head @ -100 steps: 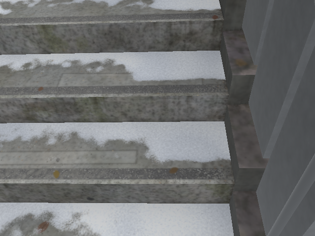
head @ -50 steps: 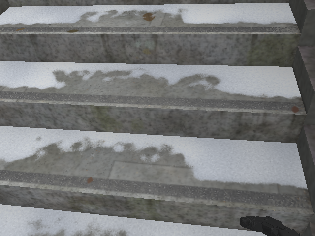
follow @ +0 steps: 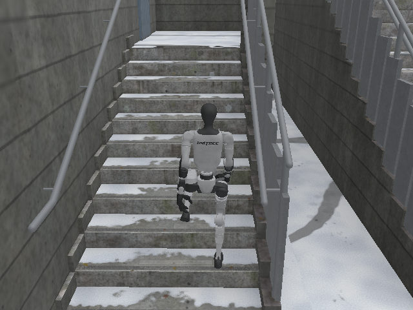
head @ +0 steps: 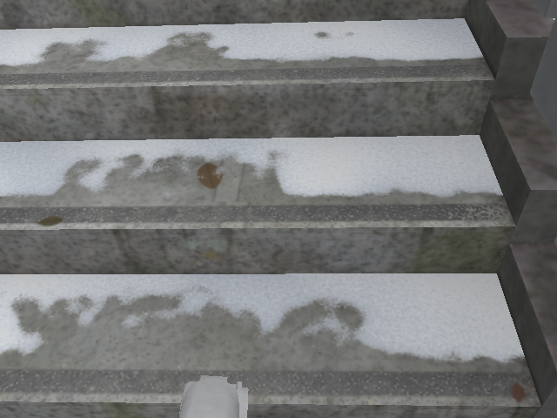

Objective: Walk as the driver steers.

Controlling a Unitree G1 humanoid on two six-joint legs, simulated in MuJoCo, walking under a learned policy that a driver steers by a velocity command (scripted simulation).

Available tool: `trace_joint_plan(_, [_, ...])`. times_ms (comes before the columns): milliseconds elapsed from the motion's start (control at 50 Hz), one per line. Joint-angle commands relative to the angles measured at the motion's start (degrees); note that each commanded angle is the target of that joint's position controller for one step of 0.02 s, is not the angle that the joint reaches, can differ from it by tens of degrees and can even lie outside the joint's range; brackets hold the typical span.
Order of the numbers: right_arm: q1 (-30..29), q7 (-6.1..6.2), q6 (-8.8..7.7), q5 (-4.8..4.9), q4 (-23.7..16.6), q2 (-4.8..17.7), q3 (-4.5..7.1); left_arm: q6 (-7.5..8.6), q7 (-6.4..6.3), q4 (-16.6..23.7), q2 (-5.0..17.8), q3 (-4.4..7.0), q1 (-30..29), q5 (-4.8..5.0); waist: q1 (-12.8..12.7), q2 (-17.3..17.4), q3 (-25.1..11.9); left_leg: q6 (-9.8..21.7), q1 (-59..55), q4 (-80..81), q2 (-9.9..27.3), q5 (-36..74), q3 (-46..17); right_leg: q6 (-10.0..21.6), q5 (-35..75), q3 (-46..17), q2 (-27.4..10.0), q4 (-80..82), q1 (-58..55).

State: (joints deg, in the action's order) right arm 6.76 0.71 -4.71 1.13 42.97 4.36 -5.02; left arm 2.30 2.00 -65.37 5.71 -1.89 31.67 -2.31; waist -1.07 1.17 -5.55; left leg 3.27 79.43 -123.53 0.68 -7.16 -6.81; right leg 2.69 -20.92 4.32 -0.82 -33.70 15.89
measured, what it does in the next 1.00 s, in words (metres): climbs: left foot 0.15 m higher, then right foot 0.15 m higher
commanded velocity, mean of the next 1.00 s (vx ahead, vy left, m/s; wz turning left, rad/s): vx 0.50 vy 0.00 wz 0.00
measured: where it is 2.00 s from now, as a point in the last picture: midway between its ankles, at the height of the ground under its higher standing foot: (235, 105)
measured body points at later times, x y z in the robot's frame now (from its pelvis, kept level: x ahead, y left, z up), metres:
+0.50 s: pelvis +0.28 +0.09 +0.15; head +0.26 +0.12 +0.60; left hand +0.49 +0.27 +0.06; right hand +0.19 -0.11 +0.00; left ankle +0.27 +0.15 -0.58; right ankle +0.34 -0.09 -0.29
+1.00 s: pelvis +0.56 +0.08 +0.29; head +0.53 +0.08 +0.74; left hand +0.52 +0.30 +0.13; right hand +0.72 -0.13 +0.19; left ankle +0.57 +0.27 -0.13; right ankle +0.58 +0.01 -0.43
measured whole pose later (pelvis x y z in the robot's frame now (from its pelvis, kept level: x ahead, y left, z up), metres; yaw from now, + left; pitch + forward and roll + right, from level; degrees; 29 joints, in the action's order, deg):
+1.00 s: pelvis +0.56 +0.08 +0.29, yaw +0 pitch +2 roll +0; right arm 8.3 -2.6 -5.9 0.6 45.3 9.3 -2.2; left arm 2.0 3.1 -64.7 10.4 -1.2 23.9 -3.2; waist 2.0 0.8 -6.8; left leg 11.6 61.1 -119.8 -3.1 -0.5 -13.9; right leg 5.2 -18.0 7.7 2.0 -36.9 21.6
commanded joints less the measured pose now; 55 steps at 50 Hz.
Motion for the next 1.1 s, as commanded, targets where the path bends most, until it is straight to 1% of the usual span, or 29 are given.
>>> trace_joint_plan(20, [-13.1, 0.37, -1.66, -0.09, -9.13, 0.4, -1.68, 0.64, -2.02, 3.08, 7.25, 1.22, 0.85, 1.15, -0.83, -6.19, 10.25, -3.03, 9.62, 12.15, 5.41, -0.71, 5.43, 7.44, -3.76, -16.82, -12.35, 20.38, 0.75])
trace_joint_plan(80, [-22.04, -0.74, -1.94, -0.53, -12.98, -0.01, -2.41, 0.04, -4.95, 2.57, 11.39, 2.89, 6.51, 1.96, -4.47, -7.48, 7.25, -3.45, -2.91, 26.62, 9.56, -3.72, 12.23, 10.53, 2.76, -17.41, -16.55, 32.88, -2.6])
trace_joint_plan(120, [-23.48, -1.81, -0.43, 0.98, -12.34, -1.82, -2.01, -0.91, -6.45, 1.66, 9.39, 3.1, 9.97, 4.07, -4.95, -7.03, 9.33, -2.53, -6.48, 35.58, 9.85, -8.66, 14.63, 8.57, 15.24, -12.57, -16.32, 32.77, -12.49])
trace_joint_plan(140, [-19.98, -2.53, -0.68, -0.95, -11.64, -1.63, -2.01, -1.19, -6.48, 2.26, 9.27, 2.71, 8.12, 4.11, -2.63, -6.62, 5.62, -0.84, -11.87, 38.97, 6.46, -8.74, 17.28, 7.25, 30.46, -8.29, -15.21, 30.6, -16.32])
trace_joint_plan(180, [-15.14, -3.38, -0.97, 0.22, -13.16, 4.05, 1.06, -0.94, -5.65, 3.31, 11.1, 2.2, 7.37, 1.52, 3.58, -16.16, -3.86, 3.89, -44.09, 52.22, -3.84, -13.29, 22.87, 6.59, 93.5, -3.98, -13.73, 21.26, -12.25])
trace_joint_plan(220, [3.81, -2.97, 0.52, -0.96, -7.99, 13.85, 5.76, 0.19, -5.86, 5.21, 15.91, 3.58, -0.95, 1.88, 14.5, -20.67, -10.62, 8.44, -57.56, 66.74, -2.75, -19.51, 10.17, 5.2, 107.98, -4.98, -15.26, 0.9, -17.96])
trace_joint_plan(240, [15.16, -3.24, 1.25, -3.22, -2.25, 18.7, 7.3, 1.79, -4.85, 8.18, 14.39, 3.53, -3.94, 1.86, 16.55, -6.21, -17.55, 12.98, -76.56, 78.2, 8.34, -16.78, -11.68, 4.1, 82.81, -5.29, -9.45, -16.98, -0.01])
trace_joint_plan(260, [22.34, -2.49, 2.09, -3.19, 2.23, 21.35, 8.25, 4.19, -1.73, 8.63, 4.08, 1.56, -1.42, -0.03, 12.68, 20.27, -24.89, 17.35, -91.59, 104.11, 19.11, -27.85, -45.81, 2.73, 14.51, -11.65, 4.15, -38.68, 18.99])
trace_joint_plan(280, [21.23, -1.36, 2.29, -3.71, 4.1, 15.62, 6.92, 5.82, 1.09, 7.99, 2.98, 2.55, -2.02, 1.34, 10.96, 11.69, -21.86, 14.23, -85.74, 108.81, 21.54, -36.2, -54.46, 3.08, 11.14, -24.05, 5.17, -63.53, 25.43])
trace_joint_plan(300, [16.48, -1.55, 2.6, -3.28, 6.43, 10.12, 5.55, 5.54, 1.97, 13.36, 1.34, 2.45, -11.11, 3.15, 7.39, 7.99, -7.42, 10.26, -74.18, 106.63, 19.78, -33.72, -42.66, 4.35, 12.44, -20.35, 4.05, -72.57, 34.79])
trace_joint_plan(320, [14.57, -2.6, 2.27, -3.07, 9.87, 6.02, 4.43, 5.03, 1.42, 18.39, 1.55, 1.71, -18.94, 2.77, 5.3, 3.13, -0.7, 7.9, -66.16, 104.69, 18.57, -25.18, -32.04, 5.75, 15.14, -17.41, 3.44, -82.34, 38.22])
trace_joint_plan(380, [12.07, -4.03, 0.96, -4.12, 15.87, -0.88, 3.08, 3.8, 0.87, 20.84, -2.32, -0.71, -14.94, 3.5, -2.51, -1.03, 5.67, 1.69, -58.66, 100.77, 11.34, -7.03, -7.44, 10.68, 17.96, -19.34, 3.21, -91.62, 46.54])
trace_joint_plan(460, [8.0, -4.19, 0.47, -4.54, 15.35, 0.01, 1.86, 1.94, 0.43, 21.74, -1.56, -2.68, -16.48, 3.2, -6.31, 0.3, 7.3, -1.51, -47.24, 102.33, 6.22, -2.95, 9.84, 7.4, 29.44, -13.3, 2.55, -78.67, 49.83])
trace_joint_plan(520, [16.81, -3.1, 0.43, -4.0, 19.37, 3.88, 1.23, 1.23, -0.99, 26.21, -5.76, -5.1, -27.11, 2.97, -2.77, 4.87, 9.89, 1.21, -49.96, 105.98, 7.85, 0.64, 4.92, 4.18, 23.24, -7.74, 2.96, -90.01, 61.04])
trace_joint_plan(640, [35.1, 2.31, 2.04, -1.32, 22.32, 6.83, 2.4, 3.07, 0.52, 35.09, -2.13, -6.75, -50.48, 3.39, 7.09, -0.57, 6.38, 2.01, -74.19, 117.57, 13.22, 5.62, -3.33, 0.26, 14.56, 4.98, -3.89, -66.23, 67.98])
trace_joint_plan(660, [35.81, 2.82, 1.88, -1.45, 22.5, 8.71, 3.02, 3.14, 1.13, 36.45, -2.96, -7.16, -50.64, 3.03, 6.26, 2.51, 6.09, 2.67, -77.85, 118.42, 15.53, 9.63, -4.17, 0.32, 12.72, 3.61, -6.29, -60.07, 65.55])
trace_joint_plan(680, [35.25, 2.84, 1.54, -0.4, 22.65, 7.31, 3.08, 3.46, 1.94, 35.79, -3.01, -6.73, -51.7, 3.43, 6.31, 2.36, 5.85, 2.86, -81.97, 119.47, 15.73, 19.92, -1.42, 0.75, 9.77, 6.26, -5.81, -55.23, 62.01])
trace_joint_plan(700, [30.22, 2.82, 2.23, -0.7, 23.03, 5.29, 1.67, 3.95, 2.53, 35.95, -2.68, -6.8, -49.3, 3.67, 1.53, 6.13, 2.86, 2.24, -75.73, 117.34, 11.65, 50.86, 7.14, 4.0, 8.73, 9.9, -2.38, -42.75, 42.21])
trace_joint_plan(740, [36.48, 1.59, 0.72, -3.23, 23.65, 10.66, 2.97, 4.63, 1.63, 34.58, 1.48, -4.13, -44.18, 3.2, -0.74, 12.78, -7.95, 4.46, -78.07, 105.18, 12.75, 106.86, 7.56, 6.54, 1.78, 12.51, 7.35, -37.1, 16.89])
trace_joint_plan(760, [29.07, 1.64, 0.71, -2.53, 21.69, 16.93, 4.52, 3.68, 1.41, 30.32, 6.13, -1.63, -31.57, 2.68, -8.6, 19.18, -8.29, 5.95, -87.93, 96.31, 15.66, 105.82, 4.35, 8.05, -5.39, 4.92, 5.53, -23.84, 16.84])
trace_joint_plan(780, [21.52, 1.54, 0.26, -2.79, 18.74, 17.6, 5.07, 3.04, 1.4, 26.19, 10.76, 0.45, -19.56, 1.55, -14.47, 18.24, -13.54, 7.1, -83.5, 85.97, 14.85, 101.69, 4.35, 10.72, -0.65, -5.1, 1.61, -20.75, 3.61])
trace_joint_plan(800, [22.81, 0.27, -1.44, -3.0, 16.66, 12.37, 4.57, 2.15, 1.32, 20.83, 15.4, 2.61, -8.54, -0.1, -13.31, 1.51, -21.12, 6.55, -63.96, 69.64, 7.32, 70.85, 3.96, 17.04, -0.86, -27.09, -8.89, -9.96, -17.71])
trace_joint_plan(820, [19.33, -2.2, -2.61, -2.97, 15.97, 5.21, 3.66, -0.18, -0.47, 16.33, 16.61, 3.54, -1.93, -0.01, -12.76, -17.01, -21.43, 4.65, -45.63, 46.7, -5.3, 2.25, -0.62, 22.88, -11.87, -55.63, -17.7, 14.94, -26.35])
trace_joint_plan(840, [15.86, -5.0, -3.51, -2.03, 13.8, 5.63, 4.79, -0.67, -1.64, 14.18, 9.3, 1.69, -5.89, -0.87, -9.01, -11.17, -12.91, 4.73, -36.1, 20.71, -6.21, -2.01, -10.2, 19.1, -20.89, -61.3, -17.84, 18.55, -17.05])
trace_joint_plan(880, [4.45, -4.86, -2.98, -1.41, 4.64, 0.95, 3.5, 0.16, -0.71, 8.58, 0.86, -0.19, -12.07, 0.01, -1.21, -1.55, 4.39, 7.57, -21.55, -2.74, -6.06, 0.06, -7.9, 12.32, -5.31, -40.48, -16.47, 15.08, 0.72])
trace_joint_plan(920, [9.05, -4.12, -1.8, -1.15, 2.62, -1.53, 1.81, 1.25, 1.05, 5.48, -4.94, -1.55, -15.27, -0.68, 5.5, 3.74, 6.85, 10.35, -16.31, -6.68, -4.94, 1.27, -9.04, 5.91, 5.64, -20.83, -10.68, 11.43, 6.63])
trace_joint_plan(960, [11.99, -4.03, -0.97, -0.03, 2.7, -3.27, 0.12, 1.12, 1.94, 5.3, -4.18, -1.54, -17.46, -0.94, 9.27, 1.87, 7.07, 9.84, -11.27, -1.96, -3.1, 4.24, -7.67, 2.76, 9.45, -8.53, -7.71, 10.93, 9.27])
trace_joint_plan(1000, [9.24, -3.25, 0.1, -0.47, 1.3, -0.46, -0.43, 1.84, 2.1, 6.11, -1.62, -1.78, -20.69, -1.38, 10.61, -1.2, 7.19, 6.57, -16.56, 10.44, -2.17, 12.25, -1.97, 2.74, 10.04, 0.01, -4.77, 14.08, 20.87])
trace_joint_plan(1100, [-7.1, -0.64, 0.66, -1.13, -5.61, -2.44, -2.99, 1.98, -0.51, 1.08, 6.22, -0.99, -3.26, 0.58, 2.39, -6.63, 9.08, 1.05, 2.28, 8.42, 1.71, 5.05, 5.03, 6.05, 5.56, -10.35, -8.46, 18.0, 6.21])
